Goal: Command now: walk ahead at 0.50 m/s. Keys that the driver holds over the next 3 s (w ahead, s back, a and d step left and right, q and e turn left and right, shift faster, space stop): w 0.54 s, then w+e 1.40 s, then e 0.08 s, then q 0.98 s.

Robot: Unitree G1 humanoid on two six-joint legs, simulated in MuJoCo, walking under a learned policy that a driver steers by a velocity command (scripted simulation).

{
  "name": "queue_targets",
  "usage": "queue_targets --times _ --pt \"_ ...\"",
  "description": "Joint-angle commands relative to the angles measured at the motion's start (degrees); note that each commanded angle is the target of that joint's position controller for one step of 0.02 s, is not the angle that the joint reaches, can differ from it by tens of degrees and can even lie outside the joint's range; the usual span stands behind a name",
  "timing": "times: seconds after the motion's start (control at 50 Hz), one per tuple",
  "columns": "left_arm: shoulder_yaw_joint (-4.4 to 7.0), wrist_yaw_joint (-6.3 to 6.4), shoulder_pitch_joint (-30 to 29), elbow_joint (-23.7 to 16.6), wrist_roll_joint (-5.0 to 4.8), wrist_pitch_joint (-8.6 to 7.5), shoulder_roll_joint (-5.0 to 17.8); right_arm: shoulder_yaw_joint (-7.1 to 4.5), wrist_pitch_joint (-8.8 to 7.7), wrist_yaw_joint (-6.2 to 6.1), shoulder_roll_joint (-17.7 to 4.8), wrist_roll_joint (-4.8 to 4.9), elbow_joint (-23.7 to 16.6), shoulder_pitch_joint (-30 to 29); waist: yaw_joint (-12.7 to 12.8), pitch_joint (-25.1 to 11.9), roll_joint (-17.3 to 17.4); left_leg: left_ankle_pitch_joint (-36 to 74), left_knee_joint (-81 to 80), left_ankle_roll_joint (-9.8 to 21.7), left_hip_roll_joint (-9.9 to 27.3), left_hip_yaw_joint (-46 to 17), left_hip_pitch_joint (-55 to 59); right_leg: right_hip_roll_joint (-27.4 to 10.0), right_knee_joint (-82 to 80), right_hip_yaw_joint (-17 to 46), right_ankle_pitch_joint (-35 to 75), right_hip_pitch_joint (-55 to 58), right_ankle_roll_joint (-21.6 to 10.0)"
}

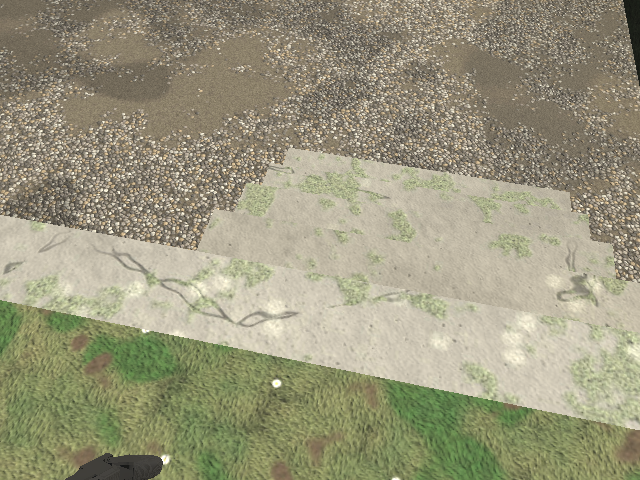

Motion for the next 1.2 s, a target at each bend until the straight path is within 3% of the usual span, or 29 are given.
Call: queue_targets --times 0.02,0.06,0.08,0.1,0.12,0.14,0.16,0.18,0.26,0.36,0.38,0.4,0.44,0.56,0.6,0.62,0.64,0.66,0.68,0.7,0.74,0.78,0.88,1.0,1.08,1.1,1.16,1.18,1.2 --pt "1.91 -0.46 -2.4 -4.5 0.00 -1.32 6.7 -2.68 0.32 -0.66 -10.7 0.22 -1.5 -0.1 3.3 1.1 7.4 31.8 2.8 7.9 17.4 -7.9 1.8 1.5 -2.5 -1.3 -5.3 2.8 -2.4" --pt "4.20 0.37 12.3 -0.2 0.41 -1.32 11.0 -1.90 0.84 -1.00 -9.2 -0.22 -1.8 -1.1 10.3 -8.7 6.1 41.4 20.5 5.0 12.4 -3.7 -4.0 2.2 -2.9 -2.1 -3.1 25.2 -5.8" --pt "5.49 0.85 20.5 0.8 1.54 -1.15 16.5 -0.25 0.14 -0.83 -4.6 -1.03 -3.7 3.2 10.8 -18.6 -3.4 23.2 42.0 1.4 6.5 -0.6 -23.4 -11.9 -1.3 17.4 -3.5 48.3 -12.9" --pt "5.34 0.56 23.3 2.0 0.60 -0.77 15.9 0.80 -1.01 -0.48 -1.5 -0.86 -2.9 6.3 10.3 -24.0 -13.2 -15.0 54.9 -0.5 -0.9 -5.7 -38.1 -18.6 -9.8 38.5 -14.1 57.7 -18.1" --pt "4.03 0.66 21.5 1.8 -0.13 -0.70 11.6 -0.68 -1.85 -0.05 -7.4 0.55 -3.5 1.0 11.6 -17.6 -8.0 -14.5 60.3 0.2 2.5 -9.5 -44.7 -17.0 -12.4 35.9 -21.2 53.6 -15.6" --pt "3.54 0.82 17.2 1.1 -0.17 -0.61 10.2 -1.04 -2.29 0.08 -8.6 1.34 -4.9 -3.6 10.5 -10.1 -5.2 -9.0 59.3 0.8 5.5 -7.4 -46.7 -15.2 -13.9 28.2 -19.7 45.3 -13.5" --pt "3.13 0.83 13.5 0.6 0.32 -0.54 8.9 -1.01 -2.33 -0.19 -8.1 0.70 -5.3 -6.2 8.9 -5.7 -1.6 -4.1 56.4 0.7 7.7 -6.1 -44.8 -13.0 -15.7 22.9 -15.2 37.2 -12.6" --pt "2.69 0.67 11.2 0.3 0.94 -0.70 7.3 -1.29 -1.93 -0.33 -7.6 0.03 -5.2 -6.5 7.0 -3.1 -1.5 -0.8 53.3 0.5 9.5 -6.1 -41.8 -11.0 -17.6 18.9 -10.8 31.0 -12.1" --pt "2.83 0.79 10.4 1.5 0.93 -1.83 7.4 -0.99 0.03 -0.67 -4.3 -0.37 -4.5 -4.8 4.0 -1.6 -2.3 4.8 47.4 -1.4 11.1 -5.6 -37.5 -8.9 -22.7 11.3 -2.3 23.5 -13.3" --pt "3.31 1.99 14.0 3.7 0.55 -1.37 9.2 -0.38 -0.32 -0.28 -2.6 -0.73 -6.7 -14.2 6.5 0.9 -0.8 19.5 30.6 -2.5 10.4 -4.4 -39.7 -6.8 -24.1 4.5 2.1 25.1 -11.4" --pt "1.47 0.15 18.7 4.3 6.88 -3.04 3.7 2.44 -0.17 2.56 1.1 -8.79 -4.5 -9.9 7.0 0.1 -0.2 22.6 30.5 -2.7 8.5 -2.6 -40.4 -7.5 -23.5 4.3 -3.9 26.6 -14.3" --pt "1.94 -0.99 21.2 5.7 6.71 -3.34 4.7 2.09 0.13 3.49 0.9 -8.61 -4.7 -11.6 8.0 2.5 -1.1 22.7 28.9 -2.2 9.0 -3.7 -42.2 -8.5 -23.5 5.3 -6.1 27.4 -14.8" --pt "1.96 -2.01 21.1 5.8 5.66 -3.35 6.6 1.71 0.26 3.66 -2.2 -6.45 -7.2 -17.5 8.6 3.0 -0.8 22.3 24.7 -1.3 8.4 -3.5 -42.6 -9.3 -23.0 5.5 -6.7 29.5 -14.7" --pt "1.93 -1.42 22.3 7.7 4.73 -1.89 8.7 2.32 -0.49 2.48 -3.6 -4.68 -10.2 -24.5 8.7 4.2 -1.2 16.9 15.8 2.8 5.3 -1.3 -36.7 -12.1 -20.5 5.7 -0.4 38.3 -11.9" --pt "2.21 -1.34 20.8 7.9 4.64 -1.81 9.9 0.97 -1.65 2.28 -6.8 -3.36 -9.5 -19.5 4.0 0.0 -0.6 19.2 15.7 5.8 2.2 2.0 -19.0 -8.1 -12.1 3.0 16.1 32.1 -8.8" --pt "1.58 -1.47 21.7 7.9 5.52 -2.27 7.4 0.15 -2.31 2.14 -9.5 -2.72 -6.8 -9.4 0.3 -8.8 2.9 26.5 20.4 10.0 5.2 -1.3 -2.0 -2.7 1.0 -0.7 16.2 25.6 -4.6" --pt "-0.88 -1.78 33.1 6.9 6.54 -3.29 -1.0 0.18 -1.76 2.14 -11.7 -2.96 -3.3 5.4 0.2 -28.4 18.1 24.3 15.6 23.7 22.1 -26.0 30.9 7.2 20.8 -1.7 -11.9 5.2 -0.2" --pt "-0.01 -2.93 26.9 7.6 5.08 -3.23 2.1 0.47 -1.48 1.51 -9.0 -4.78 0.3 15.7 -5.3 -25.3 13.2 14.1 6.3 21.3 25.8 -40.1 31.0 9.4 34.9 3.1 -33.8 -5.1 -1.1" --pt "1.06 -2.59 18.9 6.3 4.09 -3.10 3.4 -0.11 -2.50 1.10 -9.3 -4.79 1.7 13.0 -4.9 -9.4 10.2 0.2 3.2 13.9 23.5 -32.7 16.6 5.2 42.0 7.2 -29.4 -11.4 -3.6" --pt "1.49 -0.94 16.3 6.4 3.94 -3.35 4.4 0.14 -2.84 0.39 -7.2 -3.86 0.4 4.8 -2.0 -0.7 9.1 -2.3 1.2 12.1 22.1 -24.9 3.1 1.1 42.8 5.7 -24.3 -11.6 -4.2" --pt "0.24 0.15 17.2 6.3 5.48 -2.93 1.2 1.96 -2.65 -0.36 -1.1 -3.46 -0.8 -2.2 3.0 -1.8 6.9 12.4 -1.3 12.2 20.9 -16.5 -7.2 -2.8 39.6 6.1 -18.0 -4.1 -4.5" --pt "-0.12 -0.82 18.0 7.2 4.97 -2.22 -1.1 2.41 -2.80 -0.62 1.0 -4.33 -2.0 -4.9 5.4 -2.7 6.1 18.3 -4.5 12.1 20.0 -10.2 -9.7 -3.6 37.4 5.7 -16.5 -1.8 -3.6" --pt "-0.18 -3.05 11.8 6.4 4.05 -1.45 -1.1 1.69 -3.58 -0.46 -0.5 -6.93 1.2 -0.7 4.5 0.1 4.8 30.4 -7.1 12.5 19.2 2.5 -8.5 -4.3 24.6 3.9 -1.0 -9.0 -1.7" --pt "0.41 -2.96 5.4 4.0 3.88 0.22 0.6 1.97 -3.81 1.33 -2.2 -6.65 4.8 2.4 4.2 1.2 5.2 43.2 -4.7 10.7 18.3 10.0 -5.1 -1.4 10.8 0.8 8.3 -6.9 -1.6" --pt "1.10 -2.51 1.6 2.6 4.02 0.68 1.0 1.23 -3.19 1.12 -3.4 -6.56 8.0 6.2 3.4 2.9 5.6 43.7 -2.3 9.1 20.3 11.0 5.6 0.0 5.6 0.2 1.4 -9.4 -3.0" --pt "1.41 -2.22 0.1 1.8 4.21 0.85 0.8 1.05 -2.70 1.13 -3.9 -7.14 8.1 6.7 3.4 2.7 6.2 46.2 -1.2 8.8 19.8 12.3 4.6 1.8 7.8 -2.6 -3.8 -6.0 -3.4" --pt "3.10 -1.13 4.7 1.9 3.14 0.06 4.1 -0.58 -2.69 0.41 -7.6 -6.77 7.3 2.8 7.3 2.1 7.6 60.8 7.2 7.0 20.4 14.7 3.5 6.2 5.9 -5.3 -12.3 4.6 -5.4" --pt "3.85 -0.71 8.3 2.8 2.40 -0.97 6.0 -1.02 -2.77 -0.07 -8.3 -5.59 7.3 1.2 9.5 0.8 6.9 62.8 13.1 5.6 19.8 15.0 4.3 7.6 -1.3 -5.2 -6.0 8.7 -7.3" --pt "5.30 0.56 16.1 5.1 2.55 -1.80 8.7 -0.19 -2.99 0.08 -6.4 -6.99 7.9 4.2 10.2 -6.2 5.1 56.6 25.3 3.2 17.3 14.8 -4.3 8.6 3.4 -2.3 2.3 25.7 -10.5"
Next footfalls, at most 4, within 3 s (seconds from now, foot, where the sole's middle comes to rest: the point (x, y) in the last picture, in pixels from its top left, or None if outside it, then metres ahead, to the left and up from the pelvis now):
0.06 right None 0.21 -0.13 -0.77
0.60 left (246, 462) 0.52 0.13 -0.77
1.18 right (368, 342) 0.78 -0.16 -0.77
1.58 left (301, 289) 0.94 -0.01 -0.77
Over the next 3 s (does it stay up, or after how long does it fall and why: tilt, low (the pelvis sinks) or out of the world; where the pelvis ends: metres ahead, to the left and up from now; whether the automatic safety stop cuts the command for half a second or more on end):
stays up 1.32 -0.37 -0.37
